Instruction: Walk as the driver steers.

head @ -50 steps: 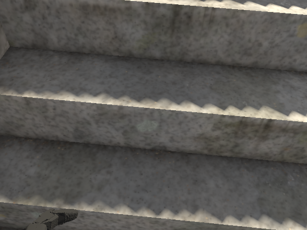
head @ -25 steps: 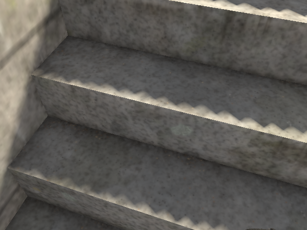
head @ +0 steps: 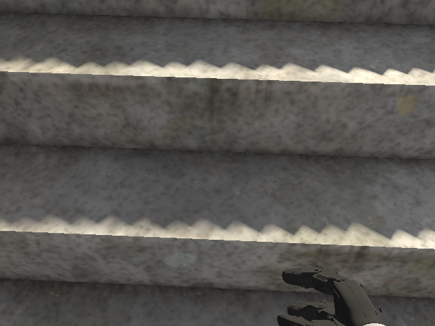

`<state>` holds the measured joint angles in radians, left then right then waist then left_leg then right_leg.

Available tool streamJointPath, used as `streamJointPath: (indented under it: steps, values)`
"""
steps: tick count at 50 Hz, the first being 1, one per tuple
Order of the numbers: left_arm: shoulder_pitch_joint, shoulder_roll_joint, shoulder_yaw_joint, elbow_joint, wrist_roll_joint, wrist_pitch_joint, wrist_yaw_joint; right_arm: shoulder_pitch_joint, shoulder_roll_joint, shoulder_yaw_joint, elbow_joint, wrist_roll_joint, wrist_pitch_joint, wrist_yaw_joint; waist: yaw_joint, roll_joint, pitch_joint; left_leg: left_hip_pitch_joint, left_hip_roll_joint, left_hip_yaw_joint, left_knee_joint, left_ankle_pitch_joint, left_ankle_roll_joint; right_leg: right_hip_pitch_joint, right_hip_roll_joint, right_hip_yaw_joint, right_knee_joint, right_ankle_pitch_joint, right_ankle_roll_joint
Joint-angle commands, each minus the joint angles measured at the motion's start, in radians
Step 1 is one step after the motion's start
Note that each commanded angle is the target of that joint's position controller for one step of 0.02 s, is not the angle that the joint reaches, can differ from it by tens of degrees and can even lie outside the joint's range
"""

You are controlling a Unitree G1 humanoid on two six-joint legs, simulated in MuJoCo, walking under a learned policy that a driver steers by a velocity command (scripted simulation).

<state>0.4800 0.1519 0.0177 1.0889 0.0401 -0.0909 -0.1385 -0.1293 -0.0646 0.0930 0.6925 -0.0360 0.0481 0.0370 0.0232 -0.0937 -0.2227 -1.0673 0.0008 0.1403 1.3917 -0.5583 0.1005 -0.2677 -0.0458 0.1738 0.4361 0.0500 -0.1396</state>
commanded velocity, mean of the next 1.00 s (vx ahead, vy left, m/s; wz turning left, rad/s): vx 0.49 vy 0.00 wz -0.05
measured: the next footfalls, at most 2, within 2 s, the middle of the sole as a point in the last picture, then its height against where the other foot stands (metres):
right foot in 0.46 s outside the picture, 0.20 m higher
left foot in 0.96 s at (233, 195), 0.21 m higher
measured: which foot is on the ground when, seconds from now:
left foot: down 0.00-0.50, up 0.52-0.94, down 0.96-1.00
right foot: down 0.00-0.00, up 0.02-0.44, down 0.46-1.00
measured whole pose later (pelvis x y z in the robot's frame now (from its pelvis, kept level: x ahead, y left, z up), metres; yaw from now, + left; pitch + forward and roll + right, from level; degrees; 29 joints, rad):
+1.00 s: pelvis +0.47 -0.09 +0.40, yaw +1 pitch +11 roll +5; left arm 0.39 0.15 -0.03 1.17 0.08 -0.08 -0.15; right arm -0.08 -0.12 0.06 0.80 -0.03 0.09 0.11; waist -0.02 -0.11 -0.23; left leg -1.10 -0.06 0.15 1.40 -0.51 0.17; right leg -0.09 -0.13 -0.25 0.16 0.01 -0.12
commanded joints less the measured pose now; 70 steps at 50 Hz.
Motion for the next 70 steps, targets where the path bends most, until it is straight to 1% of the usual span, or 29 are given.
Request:
streamJointPath:
  steps: [1,2,4,5,10,17,20,23,25,26,27,29,30,33,38,41,45,48,49,51,52,53,54,55,57,60,66,68,70]
  values:
    - [-0.264,0.097,0.052,-0.228,-0.01,-0.05,0.103,0.489,-0.331,-0.158,0.175,0.02,-0.042,-0.113,-0.211,0.411,-0.155,0.775,0.286,-1.021,-0.903,-0.698,0.206,-0.505,0.107,-0.048,1.146,0.008,-0.04]
    - [-0.342,0.012,0.035,-0.335,0.033,-0.032,0.113,0.356,-0.303,-0.157,0.179,0.018,-0.057,-0.116,-0.12,0.333,0.025,0.613,0.308,-0.955,-0.954,-0.67,0.155,-0.629,0.085,-0.003,1.435,-0.07,-0.038]
    - [-0.337,-0.1,0.008,-0.424,0.028,-0.017,0.128,0.272,-0.14,-0.136,0.274,-0.004,-0.115,-0.096,0.028,0.175,0.214,0.487,0.32,-0.656,-0.935,-0.399,0.071,-0.805,0.081,0.007,1.657,-0.029,-0.053]
    - [-0.22,-0.016,-0.007,-0.221,-0.061,0.059,0.052,0.16,0.024,-0.066,0.226,0.005,-0.107,-0.012,-0.025,0.06,0.264,0.431,0.307,-0.574,-1.018,-0.135,0.135,-0.887,0.074,0.151,1.668,-0.037,-0.137]
    - [-0.422,-0.01,-0.019,-0.312,-0.036,0.074,0.024,0.284,-0.099,-0.1,0.313,-0.054,-0.123,0.027,0.004,0.159,0.17,0.626,0.281,-0.224,-1.166,0.221,0.155,-1.069,0.051,-0.064,1.846,-0.183,-0.178]
    - [-0.797,0.043,-0.064,-0.458,-0.041,0.124,0.081,0.616,-0.074,-0.052,0.449,-0.115,-0.137,0.063,-0.067,0.146,0.077,0.858,0.241,-0.014,-1.305,0.39,0.103,-1.248,-0.056,-0.217,1.493,-0.125,-0.176]
    - [-0.891,0.006,-0.099,-0.515,-0.018,0.214,0.033,0.582,-0.202,-0.075,0.463,-0.038,-0.144,0.116,0.009,0.267,0.062,0.622,0.302,0.029,-1.447,1.188,0.236,-0.72,-0.006,-0.418,1.197,-0.38,-0.112]
    - [-0.58,0.071,-0.079,-0.444,-0.016,0.204,0.024,0.57,-0.384,-0.131,0.454,0.024,-0.18,0.121,0.153,0.346,-0.057,1.151,0.346,0.047,-1.112,2.28,0.217,-0.611,0.155,-0.385,0.742,-0.443,-0.078]
    - [-0.181,0.165,-0.047,-0.276,-0.014,0.197,0.068,0.709,-0.268,-0.118,0.487,-0.098,-0.17,0.15,0.177,0.124,-0.36,0.76,0.243,-0.126,-0.574,1.844,0.153,0.074,0.011,0.079,0.522,-0.093,-0.217]
    - [-0.018,0.214,0.024,-0.193,0.014,0.133,0.14,0.598,-0.196,-0.148,0.347,0.093,-0.21,0.05,0.151,-0.028,-0.304,0.56,0.023,-0.062,-0.207,0.847,0.067,0.21,-0.159,0.499,0.251,-0.766,-0.214]
    - [-0.161,0.263,0.058,-0.171,-0.01,0.104,0.155,0.471,-0.184,-0.162,0.305,0.049,-0.2,0.012,0.121,0.043,-0.184,0.371,-0.027,-0.239,0.315,0.527,0.026,0.052,-0.207,0.686,-0.047,-1.052,-0.162]
    - [-0.347,0.153,0.039,-0.115,-0.011,0.038,0.161,0.339,-0.056,-0.137,0.131,-0.009,-0.192,-0.035,-0.009,-0.003,0.079,0.151,-0.023,-0.304,0.652,0.637,0.041,-0.152,-0.213,0.436,0.002,-0.899,-0.051]
    - [-0.298,0.082,-0.002,-0.097,-0.012,0.042,0.087,0.423,-0.034,-0.113,0.319,0.034,-0.131,0.039,0.047,-0.124,0.228,-0.035,-0.073,-0.546,0.713,0.681,0.122,-0.269,-0.183,0.319,0.019,-0.628,-0.03]
    - [-0.307,-0.004,-0.025,-0.031,0.028,0.051,0.057,0.462,-0.037,-0.099,0.266,0.034,-0.119,0.084,-0.093,0.159,0.088,-0.198,-0.054,-0.442,0.775,0.632,0.229,-0.113,-0.197,0.071,0.027,0.009,-0.04]
    - [-0.212,-0.034,-0.051,0.015,0.079,0.037,0.073,0.281,-0.04,-0.062,0.214,0.037,-0.09,0.082,-0.125,0.047,0.126,-0.434,-0.019,-0.289,1.13,0.53,0.265,-0.111,-0.164,-0.135,-0.142,-0.29,-0.038]
    - [-0.104,-0.002,-0.054,0.02,0.114,0.021,0.055,0.041,-0.094,-0.054,0.107,0.051,-0.07,0.057,-0.061,0.1,0.096,-0.379,0.045,-0.176,0.714,0.663,0.231,-0.094,-0.142,-0.28,-0.227,-0.224,-0.008]
    - [-0.035,0.156,-0.038,0.047,0.065,0.04,-0.007,-0.217,-0.122,-0.039,-0.022,0.017,0.045,0.045,-0.064,-0.067,0.079,0.031,0.014,0.054,0.165,0.22,0.157,-0.18,-0.244,-0.302,-0.437,0.72,-0.154]
    - [-0.107,0.336,0.01,0.026,-0.02,-0.026,-0.009,0.099,-0.143,-0.055,0.045,0.0,0.049,0.088,-0.188,-0.102,-0.032,0.102,-0.12,0.123,-0.114,0.228,0.106,0.328,-0.339,-0.386,-0.166,1.724,-0.188]
    - [-0.016,0.294,0.004,0.054,0.023,-0.021,-0.019,0.122,-0.177,-0.071,0.061,0.004,0.046,0.074,-0.135,-0.103,-0.083,0.137,-0.158,0.082,-0.185,0.214,0.135,0.43,-0.308,-0.391,-0.035,1.855,-0.183]
    - [-0.005,0.219,0.004,0.06,0.11,0.016,-0.044,0.445,-0.228,-0.103,0.191,0.021,0.06,0.031,-0.208,0.006,-0.16,0.574,-0.124,-0.271,-0.423,0.234,0.168,0.069,-0.21,-0.312,0.287,1.433,-0.18]
    - [-0.17,0.181,0.029,-0.144,-0.076,-0.043,0.073,0.461,-0.263,-0.144,0.228,-0.018,0.011,-0.028,-0.152,0.208,-0.133,0.679,-0.074,-0.492,-0.559,-0.289,0.177,-0.08,-0.072,-0.393,0.543,0.671,-0.081]
    - [-0.302,0.128,0.019,-0.197,-0.04,-0.046,0.103,0.369,-0.282,-0.16,0.248,-0.012,0.0,-0.057,-0.121,0.361,-0.063,0.599,0.03,-0.885,-0.855,-0.539,0.26,-0.325,0.089,-0.26,1.054,0.022,-0.023]
    - [-0.337,0.038,-0.003,-0.281,0.026,-0.048,0.118,0.273,-0.269,-0.156,0.222,-0.003,-0.033,-0.056,-0.075,0.297,0.004,0.594,0.05,-0.889,-0.951,-0.378,0.232,-0.468,0.104,-0.099,1.439,-0.035,0.0]
    - [-0.28,0.015,-0.02,-0.124,0.002,0.037,0.043,0.546,-0.141,-0.1,0.339,-0.074,-0.031,-0.008,-0.198,0.209,0.146,0.61,0.045,-0.909,-0.926,-0.238,0.16,-0.811,0.195,0.226,1.596,0.098,-0.082]
    - [-0.288,0.014,-0.022,-0.19,0.016,0.034,0.033,0.472,-0.168,-0.114,0.371,0.003,-0.091,0.023,-0.056,0.135,0.162,0.687,0.051,-0.728,-0.842,0.21,0.143,-0.983,0.182,0.185,1.647,-0.074,-0.08]
    - [-0.363,0.065,-0.038,-0.243,0.026,0.036,0.058,0.385,-0.136,-0.102,0.36,-0.023,-0.107,0.052,0.061,0.086,0.104,0.681,0.047,-0.508,-0.914,0.447,0.145,-1.071,0.065,-0.058,1.662,-0.159,-0.069]
    - [-0.68,0.053,-0.079,-0.37,0.002,0.055,0.09,0.625,-0.176,-0.089,0.415,-0.095,-0.13,0.061,-0.04,0.104,0.13,0.506,-0.003,-0.54,-1.069,0.216,0.141,-1.049,-0.009,-0.193,1.601,-0.141,-0.041]
    - [-0.883,0.036,-0.092,-0.471,0.015,0.11,0.094,0.537,-0.205,-0.095,0.384,-0.015,-0.11,0.092,-0.006,0.18,0.121,0.155,0.069,-0.552,-1.353,0.319,0.246,-0.535,0.014,-0.309,1.161,-0.499,0.035]
    - [-0.67,0.054,-0.071,-0.429,-0.004,0.126,0.086,0.518,-0.283,-0.104,0.349,0.014,-0.164,0.104,0.084,0.265,0.059,0.443,0.213,-0.575,-1.237,1.457,0.289,-0.416,0.096,-0.344,1.109,-0.381,0.084]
